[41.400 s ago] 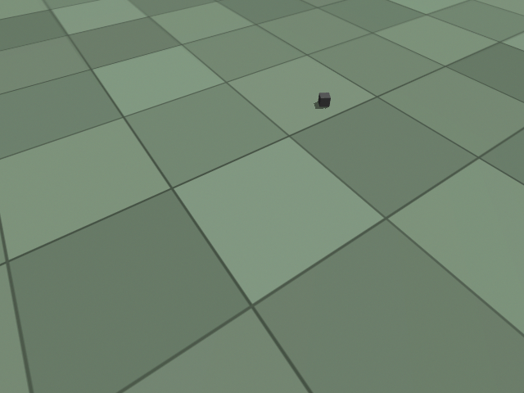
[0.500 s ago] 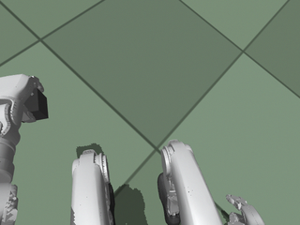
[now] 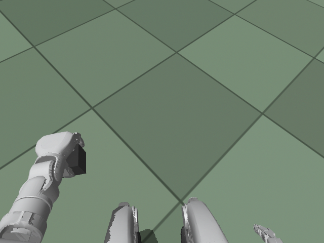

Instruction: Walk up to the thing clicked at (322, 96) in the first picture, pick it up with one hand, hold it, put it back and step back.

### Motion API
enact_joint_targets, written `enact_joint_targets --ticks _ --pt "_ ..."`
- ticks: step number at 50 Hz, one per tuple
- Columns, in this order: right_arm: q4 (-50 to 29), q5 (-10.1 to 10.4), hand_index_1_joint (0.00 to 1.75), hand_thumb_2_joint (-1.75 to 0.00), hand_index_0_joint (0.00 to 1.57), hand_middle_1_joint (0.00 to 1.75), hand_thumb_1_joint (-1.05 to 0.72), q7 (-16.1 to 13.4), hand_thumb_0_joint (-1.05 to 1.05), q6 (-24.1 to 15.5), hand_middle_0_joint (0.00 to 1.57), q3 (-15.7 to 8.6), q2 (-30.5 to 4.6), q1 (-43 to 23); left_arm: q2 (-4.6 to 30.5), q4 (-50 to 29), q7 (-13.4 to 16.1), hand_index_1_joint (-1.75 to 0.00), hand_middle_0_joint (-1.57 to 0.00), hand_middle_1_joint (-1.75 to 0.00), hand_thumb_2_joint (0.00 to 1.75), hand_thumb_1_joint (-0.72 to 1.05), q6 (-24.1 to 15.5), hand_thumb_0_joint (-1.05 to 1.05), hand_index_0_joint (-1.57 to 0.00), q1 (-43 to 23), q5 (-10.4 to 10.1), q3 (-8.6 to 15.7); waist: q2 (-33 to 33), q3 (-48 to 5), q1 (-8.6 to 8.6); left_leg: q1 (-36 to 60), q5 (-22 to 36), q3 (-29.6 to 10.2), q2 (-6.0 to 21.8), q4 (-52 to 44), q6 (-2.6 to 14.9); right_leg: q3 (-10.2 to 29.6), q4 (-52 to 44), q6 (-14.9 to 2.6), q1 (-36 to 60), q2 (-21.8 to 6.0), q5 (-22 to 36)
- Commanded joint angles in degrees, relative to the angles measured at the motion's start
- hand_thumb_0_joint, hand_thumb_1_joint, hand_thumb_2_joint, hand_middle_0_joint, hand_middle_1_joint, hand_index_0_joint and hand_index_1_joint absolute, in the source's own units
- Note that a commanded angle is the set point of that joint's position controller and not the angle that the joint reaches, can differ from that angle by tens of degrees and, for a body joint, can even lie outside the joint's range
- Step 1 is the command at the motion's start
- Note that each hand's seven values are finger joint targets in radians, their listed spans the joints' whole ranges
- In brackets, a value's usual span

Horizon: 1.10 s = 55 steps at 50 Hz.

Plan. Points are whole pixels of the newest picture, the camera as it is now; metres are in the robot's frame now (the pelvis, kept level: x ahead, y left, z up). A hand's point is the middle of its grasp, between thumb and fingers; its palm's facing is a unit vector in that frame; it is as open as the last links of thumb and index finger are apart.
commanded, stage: lift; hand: left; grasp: from above
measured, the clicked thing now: (70, 160) +0.38 +0.25 -0.11
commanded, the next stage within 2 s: hold in 0.50 s
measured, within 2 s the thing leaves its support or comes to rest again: neither
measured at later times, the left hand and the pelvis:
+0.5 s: hand (59, 140) +0.37 +0.22 +0.03, palm faces -0.43 -0.09 -0.90, open 9.3 cm; pelvis +0.04 +0.00 +0.10, yaw +0 degrees
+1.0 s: hand (51, 122) +0.39 +0.22 +0.08, palm faces -0.43 -0.07 -0.90, open 9.3 cm; pelvis +0.07 +0.00 +0.14, yaw +0 degrees
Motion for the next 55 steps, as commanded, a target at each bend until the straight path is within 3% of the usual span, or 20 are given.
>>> enact_joint_targets --ticks 1,2,8,9,12,14,16,18,24,28,30,32,36,42,50,53,55 --pt "-3.1 -0.2 0.3 -0.9 0.2 0.3 -0.89 -1.5 0.0 -3.2 0.2 -3.8 -8.7 3.4 10.5 -8.7 4.5 -0.59 -1.02 -0.61 0.65 0.69 -0.4 0.0 -1.03 -19.3 0.2 2.9 4.0 -20.0 -0.96 24.8 1.9 -0.6 -1.6 -19.1 0.82 0.9 -18.3 -2.18 15.5 1.9 3.8" --pt "-2.9 -0.2 0.3 -0.9 0.2 0.3 -0.89 -1.5 0.0 -3.5 0.2 -4.0 -8.9 3.2 11.1 -7.9 5.0 -0.6 -0.99 -0.63 0.64 0.68 -0.3 0.0 -1.02 -19.3 0.5 3.5 4.1 -20.4 -0.46 26.7 2.2 -0.6 -1.7 -20.4 0.74 1.0 -19.4 -2.14 17.2 2.0 4.0" --pt "-2.1 -0.4 0.3 -0.9 0.2 0.3 -0.89 -1.5 0.0 -4.4 0.2 -4.1 -8.4 3.7 8.1 -3.6 6.9 -0.6 -1.02 -0.62 0.65 0.69 0.4 0.0 -1.04 -18.5 0.7 1.0 1.9 -15.6 0.09 31.1 4.8 0.8 -2.4 -26.7 0.78 1.7 -27.0 -2.01 24.5 2.2 5.5" --pt "-1.9 -0.5 0.3 -0.9 0.2 0.3 -0.89 -1.5 0.0 -4.5 0.2 -4.3 -8.5 3.7 8.9 -3.9 7.1 -0.6 -1.03 -0.62 0.66 0.71 0.4 0.0 -1.05 -18.4 0.7 1.8 1.7 -16.0 0.37 32.1 6.4 1.0 -2.3 -27.2 0.84 2.0 -28.1 -1.85 25.8 2.2 6.9" --pt "-2.4 -0.4 0.3 -0.9 0.2 0.3 -0.89 -1.3 0.0 -4.5 0.2 -4.3 -8.4 3.3 7.6 -4.0 7.3 -0.58 -1.05 -0.6 0.67 0.71 0.8 0.0 -1.06 -18.4 0.6 0.4 0.7 -15.4 0.67 35.6 9.3 1.7 -2.7 -29.7 0.92 2.5 -31.4 -1.46 30.0 1.9 9.9" --pt "-2.0 -0.6 0.3 -0.9 0.2 0.3 -0.89 -1.1 0.0 -4.4 0.2 -4.5 -8.5 3.8 8.1 -3.6 7.6 -0.59 -1.03 -0.61 0.65 0.7 1.1 0.0 -1.05 -17.3 0.6 1.4 0.8 -15.8 1.48 37.6 11.2 1.5 -2.6 -31.5 0.7 2.4 -32.6 -1.46 32.3 1.8 11.8" --pt "-2.3 -0.6 0.3 -0.89 0.2 0.3 -0.89 -0.9 0.0 -4.3 0.2 -4.6 -8.4 3.5 5.8 -3.4 7.8 -0.57 -1.04 -0.59 0.64 0.7 1.7 0.0 -1.06 -17.1 0.4 0.1 0.9 -16.4 1.15 41.3 13.6 1.5 -2.4 -33.3 0.42 1.9 -33.6 -1.55 33.9 1.8 14.1" --pt "-2.0 -0.6 0.3 -0.9 0.2 0.3 -0.89 -1.0 0.0 -4.1 0.2 -4.7 -8.4 3.5 6.9 -3.1 8.0 -0.57 -1.03 -0.59 0.62 0.69 2.2 0.0 -1.05 -16.6 0.5 0.9 1.0 -14.8 1.74 42.3 15.1 1.4 -2.4 -34.9 0.35 2.1 -34.9 -1.48 35.5 1.8 15.6" --pt "-2.8 -0.4 0.3 -0.89 0.2 0.3 -0.89 -0.8 0.0 -3.7 0.2 -4.8 -8.3 2.6 5.6 -4.7 7.4 -0.54 -1.03 -0.56 0.61 0.69 2.4 0.0 -1.05 -16.6 -0.2 -0.3 -0.2 -13.1 1.62 46.6 16.0 2.1 -2.7 -39.4 0.44 2.5 -39.8 -1.16 39.9 1.6 16.6" --pt "-2.6 -0.2 0.3 -0.89 0.2 0.3 -0.89 -0.7 0.0 -3.4 0.2 -5.1 -8.5 2.5 5.3 -4.8 7.0 -0.53 -1.02 -0.56 0.59 0.68 2.6 0.0 -1.04 -15.6 0.0 -0.4 -0.2 -13.2 1.93 50.6 19.9 2.0 -2.6 -41.7 0.15 2.2 -41.2 -1.37 42.2 1.8 19.7" --pt "-2.6 -0.3 0.3 -0.89 0.2 0.3 -0.89 -0.6 0.0 -3.2 0.2 -5.1 -8.4 2.3 3.1 -6.1 6.5 -0.52 -1.02 -0.54 0.58 0.68 2.4 0.0 -1.05 -17.1 -0.1 -2.2 0.0 -12.5 1.39 52.5 20.8 2.0 -2.6 -42.7 0.02 1.9 -42.0 -1.46 42.4 1.8 20.3" --pt "-2.6 -0.2 0.3 -0.89 0.2 0.3 -0.89 -0.5 0.0 -3.1 0.2 -5.3 -8.9 2.3 4.9 -5.5 6.5 -0.53 -0.99 -0.55 0.58 0.64 2.6 0.0 -1.02 -15.6 0.2 -0.9 -0.6 -12.5 1.99 53.6 22.4 2.1 -2.6 -43.5 0.05 1.8 -42.8 -1.5 44.0 1.9 21.5" --pt "-2.8 -0.1 0.3 -0.89 0.2 0.3 -0.88 -0.2 0.0 -2.7 0.2 -5.2 -8.7 1.8 3.8 -6.1 5.8 -0.53 -1.01 -0.55 0.59 0.67 2.6 0.0 -1.03 -17.3 0.5 -2.0 -0.3 -10.9 2.06 55.0 23.0 2.3 -2.7 -45.3 -0.02 1.8 -44.4 -1.55 45.3 1.9 21.8" --pt "-3.5 0.1 0.3 -0.89 0.2 0.3 -0.88 0.2 0.0 -2.3 0.2 -5.6 -9.1 1.3 4.9 -7.1 4.4 -0.51 -1.0 -0.53 0.6 0.64 2.6 0.0 -1.01 -15.6 0.8 -1.3 -0.6 -12.0 3.08 57.7 27.9 2.7 -2.8 -46.7 -0.02 2.0 -45.3 -1.48 49.0 1.9 26.2" --pt "-4.7 0.1 0.3 -0.89 0.2 0.3 -0.88 0.8 0.0 -1.7 0.2 -5.7 -8.9 1.2 3.9 -9.0 2.9 -0.51 -1.0 -0.54 0.6 0.66 2.4 0.0 -1.02 -14.0 0.9 -1.8 -1.3 -11.1 3.28 59.2 31.4 3.4 -3.0 -47.9 0.28 2.3 -46.7 -1.37 52.1 1.9 29.7" --pt "-5.0 0.1 0.3 -0.89 0.2 0.3 -0.88 0.9 0.0 -1.4 0.2 -5.9 -9.4 1.5 5.4 -11.0 2.1 -0.51 -1.02 -0.54 0.59 0.69 2.2 0.0 -1.04 -15.9 0.8 -1.1 -0.2 -12.0 3.56 60.9 34.4 3.5 -2.6 -48.3 0.38 1.9 -46.9 -1.43 53.3 2.1 31.8" --pt "-5.6 0.2 0.3 -0.89 0.2 0.3 -0.88 1.1 0.0 -1.0 0.2 -5.7 -9.0 1.3 3.7 -9.7 1.7 -0.52 -1.0 -0.54 0.61 0.66 2.5 0.0 -1.02 -13.7 0.9 -2.0 -1.1 -9.7 3.34 60.2 32.9 3.7 -2.9 -49.1 0.53 2.0 -47.8 -1.41 53.3 1.9 31.0"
